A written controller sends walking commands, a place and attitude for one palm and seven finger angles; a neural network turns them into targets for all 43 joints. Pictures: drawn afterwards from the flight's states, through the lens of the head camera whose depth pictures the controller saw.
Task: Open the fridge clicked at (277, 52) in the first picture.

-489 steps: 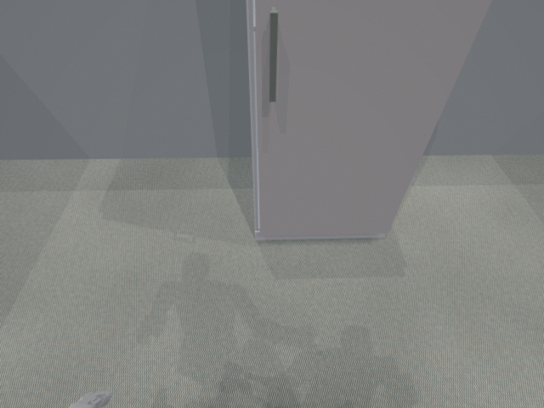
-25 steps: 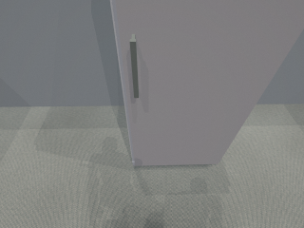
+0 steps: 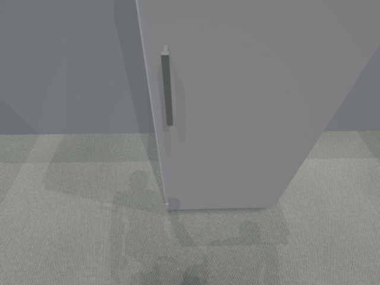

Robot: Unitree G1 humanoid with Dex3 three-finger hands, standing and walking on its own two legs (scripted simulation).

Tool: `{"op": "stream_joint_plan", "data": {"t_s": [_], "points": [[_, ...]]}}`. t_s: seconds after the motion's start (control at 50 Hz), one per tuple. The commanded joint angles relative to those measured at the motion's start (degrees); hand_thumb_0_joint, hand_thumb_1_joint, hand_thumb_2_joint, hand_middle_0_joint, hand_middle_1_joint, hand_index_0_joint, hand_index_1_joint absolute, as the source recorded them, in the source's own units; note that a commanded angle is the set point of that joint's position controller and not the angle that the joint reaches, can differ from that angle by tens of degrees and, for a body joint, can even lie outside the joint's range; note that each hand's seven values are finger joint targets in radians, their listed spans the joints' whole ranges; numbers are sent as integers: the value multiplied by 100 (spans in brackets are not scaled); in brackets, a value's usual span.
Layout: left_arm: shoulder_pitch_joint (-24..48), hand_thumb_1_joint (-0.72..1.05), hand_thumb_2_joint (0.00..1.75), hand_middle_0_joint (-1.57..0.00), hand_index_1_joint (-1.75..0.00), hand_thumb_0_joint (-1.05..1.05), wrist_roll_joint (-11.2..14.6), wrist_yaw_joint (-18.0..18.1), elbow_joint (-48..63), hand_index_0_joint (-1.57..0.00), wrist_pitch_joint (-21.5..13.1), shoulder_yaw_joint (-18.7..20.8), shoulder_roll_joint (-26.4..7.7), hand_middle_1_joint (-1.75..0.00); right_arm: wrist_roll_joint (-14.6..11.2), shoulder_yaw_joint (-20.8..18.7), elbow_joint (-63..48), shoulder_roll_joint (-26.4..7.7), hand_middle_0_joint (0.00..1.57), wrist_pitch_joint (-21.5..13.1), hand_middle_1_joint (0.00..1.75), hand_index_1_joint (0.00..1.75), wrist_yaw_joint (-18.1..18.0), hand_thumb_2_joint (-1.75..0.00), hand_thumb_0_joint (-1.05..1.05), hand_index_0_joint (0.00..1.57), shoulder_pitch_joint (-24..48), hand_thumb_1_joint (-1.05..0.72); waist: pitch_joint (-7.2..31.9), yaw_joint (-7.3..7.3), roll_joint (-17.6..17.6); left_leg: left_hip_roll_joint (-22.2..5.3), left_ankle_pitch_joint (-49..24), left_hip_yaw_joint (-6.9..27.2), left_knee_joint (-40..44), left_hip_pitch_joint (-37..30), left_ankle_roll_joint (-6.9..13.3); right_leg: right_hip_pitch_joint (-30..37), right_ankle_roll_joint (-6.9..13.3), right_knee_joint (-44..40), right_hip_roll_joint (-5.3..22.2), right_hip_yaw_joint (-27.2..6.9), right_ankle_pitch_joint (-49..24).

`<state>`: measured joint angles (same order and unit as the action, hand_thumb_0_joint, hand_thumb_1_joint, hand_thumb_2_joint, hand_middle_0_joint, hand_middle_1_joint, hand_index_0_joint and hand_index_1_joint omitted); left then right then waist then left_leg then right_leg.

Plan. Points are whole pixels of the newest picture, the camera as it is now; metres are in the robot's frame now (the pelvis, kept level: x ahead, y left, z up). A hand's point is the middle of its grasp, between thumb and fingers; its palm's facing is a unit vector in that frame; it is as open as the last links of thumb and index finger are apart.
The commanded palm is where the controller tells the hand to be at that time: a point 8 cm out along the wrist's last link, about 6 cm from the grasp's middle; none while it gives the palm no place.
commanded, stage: shuffle to correct the standing spot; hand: left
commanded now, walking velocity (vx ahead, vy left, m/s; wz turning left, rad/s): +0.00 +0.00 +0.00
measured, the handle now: (168, 89) +0.56 +0.10 +0.11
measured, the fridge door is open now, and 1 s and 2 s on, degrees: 0 0 0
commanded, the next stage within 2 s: come to a stop and stand still in 0.76 s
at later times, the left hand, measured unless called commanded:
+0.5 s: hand out of the picture -0.05 +0.13 -0.19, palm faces +0.16 -0.97 -0.16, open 7.3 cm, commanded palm none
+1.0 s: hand (159, 269) +0.20 +0.09 -0.19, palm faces +0.14 -0.96 -0.23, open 7.3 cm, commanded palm none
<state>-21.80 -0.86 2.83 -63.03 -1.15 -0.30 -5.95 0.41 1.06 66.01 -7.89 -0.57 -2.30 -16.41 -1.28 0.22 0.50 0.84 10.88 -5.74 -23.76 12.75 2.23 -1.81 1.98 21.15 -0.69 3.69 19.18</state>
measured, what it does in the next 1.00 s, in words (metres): walks ahead: right foot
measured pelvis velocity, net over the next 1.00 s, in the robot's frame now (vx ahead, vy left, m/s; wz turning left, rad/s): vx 0.18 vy -0.10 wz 0.12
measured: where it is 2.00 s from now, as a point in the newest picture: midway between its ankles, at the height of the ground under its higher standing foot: outside the picture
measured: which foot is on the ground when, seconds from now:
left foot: down 0.00-0.92, up 0.94-1.00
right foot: down 0.00-0.56, up 0.58-0.90, down 0.92-1.00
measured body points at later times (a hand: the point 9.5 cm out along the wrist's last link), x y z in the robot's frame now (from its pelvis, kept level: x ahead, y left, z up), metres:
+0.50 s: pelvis +0.05 -0.02 -0.02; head +0.08 -0.01 +0.43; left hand -0.06 +0.18 -0.18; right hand +0.05 -0.24 -0.18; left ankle +0.04 +0.08 -0.73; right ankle -0.08 -0.09 -0.74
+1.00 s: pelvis +0.18 -0.10 -0.02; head +0.22 -0.11 +0.42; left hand +0.19 +0.15 -0.17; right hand +0.20 -0.34 -0.18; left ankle +0.08 +0.04 -0.71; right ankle +0.23 -0.23 -0.74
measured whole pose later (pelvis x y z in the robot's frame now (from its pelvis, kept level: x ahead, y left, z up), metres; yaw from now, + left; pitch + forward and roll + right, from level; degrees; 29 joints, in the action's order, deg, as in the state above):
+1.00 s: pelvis +0.18 -0.10 -0.02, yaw +7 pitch +1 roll -1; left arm -13.0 -1.9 0.4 -57.8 -0.9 3.6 -9.1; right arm 0.8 -3.8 61.3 -11.4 1.2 -2.3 -15.4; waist -4.3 -0.9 -3.7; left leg -6.3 31.6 0.2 -51.9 18.0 -1.4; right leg -22.2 -1.1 37.2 4.1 6.7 16.2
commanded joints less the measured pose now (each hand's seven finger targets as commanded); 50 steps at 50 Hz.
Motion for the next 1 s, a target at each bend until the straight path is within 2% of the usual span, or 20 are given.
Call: {"op": "stream_joint_plan", "data": {"t_s": [0.0,0.22,0.28,0.32,0.36,0.4,0.48,0.5,0.52,0.54,0.56,0.6,0.66,0.72,0.84,0.86,0.88,0.9,0.92,0.98], "points": [[-706,90,90,-20,-30,0,-15,34,41,-20,-10,93,-521,-30,4,-90,-126,-478,20,-47,30,30,-12,-90,0,20,-401,-90,-321,9,156,-711,-1283,742,226,-463,38,-708,-65,-419,753,-521,-1690],[-820,90,90,-20,-30,0,-93,-133,90,-20,164,200,-447,-30,82,-269,-159,-610,20,61,30,30,-29,-90,0,20,-454,-90,-808,5,-200,-941,1523,1350,569,522,244,-1025,82,164,489,-153,476],[-977,90,90,-20,-30,0,-107,-157,112,-20,182,256,-454,-30,90,-323,-250,-610,20,51,30,30,-41,-90,0,20,-425,-90,-843,69,-145,-929,1578,1400,360,910,286,-867,146,192,513,-214,542],[-1174,90,90,-20,-30,0,-110,-150,86,-20,173,309,-523,-30,79,-311,-329,-480,20,12,30,30,-40,-90,0,20,-316,-90,-697,185,333,-659,874,857,-430,1347,195,-332,255,-131,761,-431,432],[-1343,90,90,-20,-30,0,-112,-94,34,-20,152,350,-629,-30,86,-248,-467,-236,20,-39,30,30,-38,-90,0,20,-41,-90,-671,253,1104,-244,1005,13,-1804,1970,24,223,480,-518,1385,-1035,-925],[-1500,90,90,-20,-30,0,-152,-52,-45,-20,97,307,-542,-30,114,-280,-589,-228,20,-43,30,30,-38,-90,0,20,178,-90,-789,258,896,-339,1765,-108,-2862,2442,1,558,642,-263,1670,-954,-3471],[-892,90,90,-20,-30,0,-116,-71,58,-20,34,279,-732,-30,85,-307,-362,-175,20,-98,30,30,-58,-90,0,20,-563,-90,-351,-354,275,-160,1057,-453,-1102,827,95,216,662,1461,1193,-130,-5673],[-637,90,90,-20,-30,0,-58,-107,141,-20,37,292,-742,-30,106,-364,-75,-334,20,-138,30,30,-92,-90,0,20,-1402,-90,75,-734,141,-307,-446,-86,-449,-718,259,-699,383,2694,855,129,-5064],[-630,90,90,-20,-30,0,39,-159,329,-20,30,273,-470,-30,176,-472,88,-900,20,-165,30,30,-182,-90,0,20,-2051,-90,344,-845,-1234,-1943,-2363,2178,-57,-1979,925,-2536,-43,4356,167,380,-1801],[-472,90,90,-20,-30,0,5,-138,460,-20,18,227,-461,-30,109,-448,154,-1074,20,-114,30,30,-224,-90,0,20,-2217,-90,295,-770,-1163,-2876,-3381,3188,349,-1774,1487,-3020,3,5431,-83,-259,1013],[-373,90,90,-20,-30,0,-80,-110,427,-20,91,297,-551,-30,79,-430,76,-974,20,-87,30,30,-182,-90,0,20,-1686,-90,-369,-542,-412,-2849,-2121,2654,595,-800,1411,-3009,84,5477,259,-687,1028],[-225,90,90,-20,-30,0,-174,-216,482,-20,171,335,-400,-30,86,-352,-200,-672,20,-191,30,30,-183,-90,0,20,-907,-90,-1054,-196,-304,-2564,-1133,2262,878,227,1034,-3209,-64,5176,580,-739,417],[-452,90,90,-20,-30,0,-140,-311,476,-20,284,371,-201,-30,99,-381,-392,-737,20,-256,30,30,-150,-90,0,20,-380,-90,-647,93,-585,-2062,-737,1222,919,647,709,-2689,-200,4414,712,-603,-155],[-257,90,90,-20,-30,0,-107,-378,570,-20,331,389,-183,-30,134,-512,-538,-965,20,-205,30,30,-104,-90,0,20,-152,-90,-476,95,-781,-1730,-417,572,870,738,523,-2381,-355,3225,698,-156,-434],[-50,90,90,-20,-30,0,-125,-413,673,-20,212,531,-520,-30,177,-742,-591,-1146,20,-12,30,30,-52,-90,0,20,-173,-90,-357,38,-807,-1605,88,520,-145,630,165,-1391,-432,1161,350,440,-879],[-433,90,90,-20,-30,0,-131,-391,554,-20,133,579,-731,-30,175,-715,-582,-1040,20,0,30,30,-26,-90,0,20,-307,-90,-78,194,-325,-1268,287,249,-903,712,-58,-751,-398,645,400,279,-1131],[-734,90,90,-20,-30,0,-168,-296,479,-20,7,670,-1247,-30,152,-623,-615,-617,20,26,30,30,15,-90,0,20,-638,-90,380,272,1210,-598,1356,-200,-2463,1276,-340,-23,-121,138,1441,-930,-2146],[-558,90,90,-20,-30,0,-106,-214,544,-20,-38,650,-1589,-30,51,-481,-797,-214,20,92,30,30,14,-90,0,20,-672,-90,798,120,1812,-360,2448,229,-3325,1123,-359,-387,302,-110,2326,-1819,-3482],[-201,90,90,-20,-30,0,-76,-180,612,-20,-48,600,-1616,-30,20,-493,-801,-386,20,124,30,30,-13,-90,0,20,-589,-90,811,49,1114,-519,2434,641,-3332,786,-283,-652,488,-84,2262,-1412,-3595],[295,90,90,-20,-30,0,-122,-72,660,-20,-16,558,-1261,-30,2,-473,-781,-436,20,131,30,30,6,-90,0,20,-193,-90,388,128,1432,-511,2175,604,-3763,1329,-368,-528,742,482,2174,-1177,-5530]]}}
